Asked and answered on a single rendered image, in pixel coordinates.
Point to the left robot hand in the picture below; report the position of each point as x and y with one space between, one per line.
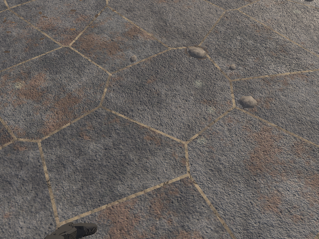
72 230

